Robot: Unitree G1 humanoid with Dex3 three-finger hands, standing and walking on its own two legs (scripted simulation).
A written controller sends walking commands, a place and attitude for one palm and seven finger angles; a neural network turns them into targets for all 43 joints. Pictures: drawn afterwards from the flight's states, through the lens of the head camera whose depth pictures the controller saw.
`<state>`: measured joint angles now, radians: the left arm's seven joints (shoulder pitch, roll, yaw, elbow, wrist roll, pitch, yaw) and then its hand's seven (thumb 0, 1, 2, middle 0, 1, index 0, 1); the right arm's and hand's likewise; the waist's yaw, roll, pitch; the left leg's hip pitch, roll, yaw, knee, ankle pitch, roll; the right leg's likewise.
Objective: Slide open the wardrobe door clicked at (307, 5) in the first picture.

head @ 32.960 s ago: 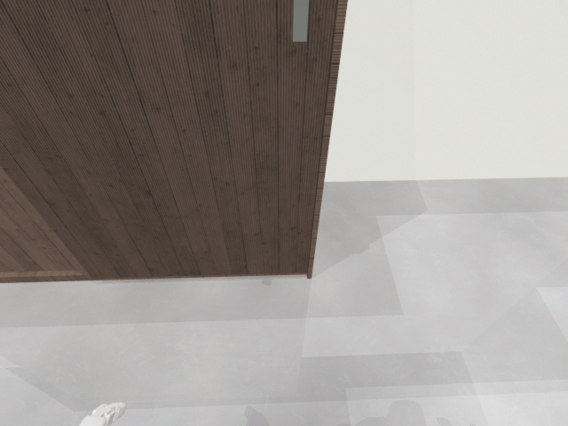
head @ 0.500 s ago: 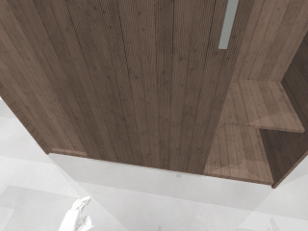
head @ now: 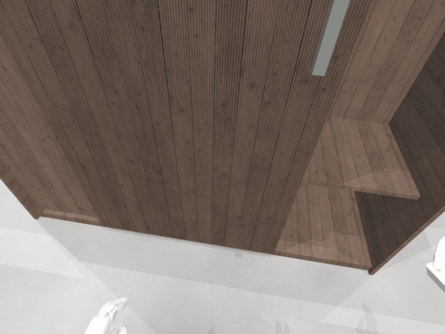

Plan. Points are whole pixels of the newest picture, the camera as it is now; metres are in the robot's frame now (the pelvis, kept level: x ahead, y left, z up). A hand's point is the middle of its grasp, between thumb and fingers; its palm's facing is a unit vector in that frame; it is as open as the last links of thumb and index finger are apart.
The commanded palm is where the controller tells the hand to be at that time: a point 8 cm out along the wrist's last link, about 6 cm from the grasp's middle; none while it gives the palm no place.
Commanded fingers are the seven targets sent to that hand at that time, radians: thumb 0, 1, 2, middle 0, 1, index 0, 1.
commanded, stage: let the arm hang, fingers relaxed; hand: right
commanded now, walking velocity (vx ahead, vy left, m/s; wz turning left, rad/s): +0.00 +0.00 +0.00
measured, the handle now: (327, 32) +0.60 -0.16 +0.29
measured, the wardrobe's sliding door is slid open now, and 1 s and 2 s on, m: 0.45 0.45 0.45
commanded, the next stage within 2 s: look to check the result in 1.04 s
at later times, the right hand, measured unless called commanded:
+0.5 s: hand out of the picture +0.03 -0.20 -0.15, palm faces +0.00 +0.96 -0.26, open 7.2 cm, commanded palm none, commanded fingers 0.00 -0.90 -0.90 0.20 0.30 0.20 0.30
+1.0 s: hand out of the picture +0.04 -0.16 -0.16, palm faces -0.01 +0.98 -0.20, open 7.4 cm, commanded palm none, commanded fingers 0.00 -0.90 -0.90 0.20 0.30 0.20 0.30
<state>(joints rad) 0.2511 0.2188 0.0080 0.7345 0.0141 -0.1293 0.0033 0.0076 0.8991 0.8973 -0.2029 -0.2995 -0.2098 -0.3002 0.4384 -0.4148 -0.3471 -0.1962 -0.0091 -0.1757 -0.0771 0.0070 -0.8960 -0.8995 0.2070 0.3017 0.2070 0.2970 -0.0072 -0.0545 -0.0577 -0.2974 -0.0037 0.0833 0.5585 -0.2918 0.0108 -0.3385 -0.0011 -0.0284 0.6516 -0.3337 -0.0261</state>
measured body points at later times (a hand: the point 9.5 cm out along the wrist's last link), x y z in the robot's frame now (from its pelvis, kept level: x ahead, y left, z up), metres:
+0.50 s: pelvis +0.00 +0.02 +0.01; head +0.02 +0.02 +0.46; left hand +0.05 +0.26 -0.14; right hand +0.03 -0.25 -0.13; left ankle +0.00 +0.12 -0.73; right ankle +0.00 -0.09 -0.73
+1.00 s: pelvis -0.01 +0.03 +0.02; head +0.01 +0.02 +0.47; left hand +0.01 +0.28 -0.14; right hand +0.04 -0.21 -0.14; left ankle +0.00 +0.12 -0.73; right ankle +0.00 -0.09 -0.73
